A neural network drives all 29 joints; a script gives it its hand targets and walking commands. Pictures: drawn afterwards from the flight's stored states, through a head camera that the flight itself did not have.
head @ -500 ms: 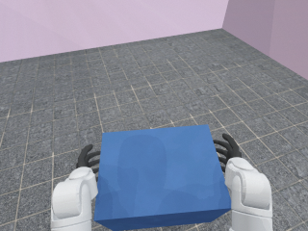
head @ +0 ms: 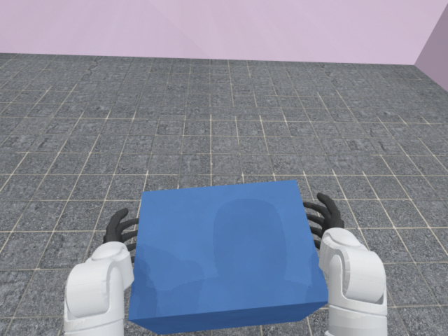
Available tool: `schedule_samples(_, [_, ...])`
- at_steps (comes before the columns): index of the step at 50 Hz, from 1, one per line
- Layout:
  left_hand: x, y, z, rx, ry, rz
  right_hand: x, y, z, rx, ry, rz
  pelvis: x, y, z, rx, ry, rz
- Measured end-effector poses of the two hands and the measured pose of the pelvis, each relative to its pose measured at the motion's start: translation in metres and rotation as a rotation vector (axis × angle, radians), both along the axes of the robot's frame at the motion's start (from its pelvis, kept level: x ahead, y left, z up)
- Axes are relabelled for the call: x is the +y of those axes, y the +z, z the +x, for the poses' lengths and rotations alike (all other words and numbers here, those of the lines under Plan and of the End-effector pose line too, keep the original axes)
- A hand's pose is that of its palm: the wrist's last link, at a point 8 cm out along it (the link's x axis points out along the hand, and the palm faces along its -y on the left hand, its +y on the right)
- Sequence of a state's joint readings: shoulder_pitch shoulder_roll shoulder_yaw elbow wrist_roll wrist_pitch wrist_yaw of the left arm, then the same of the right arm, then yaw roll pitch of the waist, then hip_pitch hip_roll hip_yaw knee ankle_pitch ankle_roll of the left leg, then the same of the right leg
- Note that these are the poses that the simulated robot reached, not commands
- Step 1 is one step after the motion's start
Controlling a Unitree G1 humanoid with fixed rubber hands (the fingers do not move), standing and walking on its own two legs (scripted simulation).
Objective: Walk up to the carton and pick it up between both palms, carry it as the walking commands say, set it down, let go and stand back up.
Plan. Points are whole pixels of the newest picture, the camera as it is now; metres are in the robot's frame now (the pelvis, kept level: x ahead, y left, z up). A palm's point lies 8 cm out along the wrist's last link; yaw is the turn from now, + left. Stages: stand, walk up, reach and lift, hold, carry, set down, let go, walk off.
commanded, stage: carry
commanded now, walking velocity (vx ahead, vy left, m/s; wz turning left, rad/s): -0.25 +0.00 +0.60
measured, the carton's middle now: (225, 259) +0.28 +0.01 +0.00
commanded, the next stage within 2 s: none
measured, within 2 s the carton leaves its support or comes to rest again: neither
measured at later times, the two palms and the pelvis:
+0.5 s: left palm out of the picture -0.01 +0.25 +0.05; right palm out of the picture +0.12 -0.07 +0.08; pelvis -0.19 -0.01 +0.00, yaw +19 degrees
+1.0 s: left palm out of the picture -0.25 +0.21 +0.05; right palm out of the picture -0.03 -0.06 +0.08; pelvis -0.36 -0.09 -0.01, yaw +38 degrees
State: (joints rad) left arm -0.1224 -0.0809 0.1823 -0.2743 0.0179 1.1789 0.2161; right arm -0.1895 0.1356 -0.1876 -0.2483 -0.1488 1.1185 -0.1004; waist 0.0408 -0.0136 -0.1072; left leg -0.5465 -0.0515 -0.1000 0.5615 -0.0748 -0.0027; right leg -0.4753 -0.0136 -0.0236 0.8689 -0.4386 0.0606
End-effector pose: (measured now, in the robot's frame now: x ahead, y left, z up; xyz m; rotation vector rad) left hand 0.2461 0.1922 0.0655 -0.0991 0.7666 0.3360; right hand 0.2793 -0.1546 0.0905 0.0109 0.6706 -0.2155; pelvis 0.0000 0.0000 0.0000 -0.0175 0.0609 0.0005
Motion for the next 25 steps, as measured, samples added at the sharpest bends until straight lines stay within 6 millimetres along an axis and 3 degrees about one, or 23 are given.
schedule_samples(7, [-0.01, 0.011, -0.074, 0.032, 0.054, 0.053, -0.008, -0.006, -0.052, 0.031, 0.067, 0.037, -0.01, 0.008, -0.054, -0.023, 0.111, 0.017])
schedule_samples(11, [-0.005, 0.013, -0.108, 0.034, 0.073, 0.059, -0.001, -0.003, -0.076, 0.032, 0.087, 0.044, -0.01, 0.009, -0.082, -0.035, 0.154, 0.042])
schedule_samples(17, [0.022, 0.003, -0.156, -0.006, 0.137, 0.039, 0.032, 0.002, -0.1, -0.013, 0.176, -0.007, -0.001, -0.006, -0.13, -0.022, 0.248, 0.039])
schedule_samples(25, [0.055, -0.015, -0.261, 0.049, 0.318, -0.031, 0.082, -0.011, -0.155, 0.052, 0.304, -0.019, -0.014, -0.001, -0.187, -0.001, 0.329, 0.013])
